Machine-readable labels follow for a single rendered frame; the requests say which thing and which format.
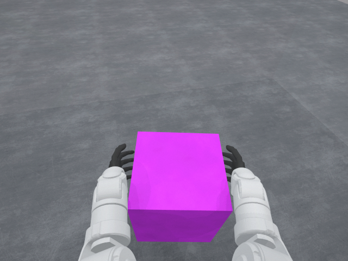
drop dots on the right robot hand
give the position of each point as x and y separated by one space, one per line
236 160

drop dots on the left robot hand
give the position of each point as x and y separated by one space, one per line
117 156

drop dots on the robot right upper arm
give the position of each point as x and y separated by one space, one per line
253 251

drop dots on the left robot forearm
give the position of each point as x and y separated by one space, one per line
109 225

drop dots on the right robot forearm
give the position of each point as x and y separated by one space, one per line
252 212

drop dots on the carton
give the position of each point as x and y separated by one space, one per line
178 190

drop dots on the robot left upper arm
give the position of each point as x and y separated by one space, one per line
116 253

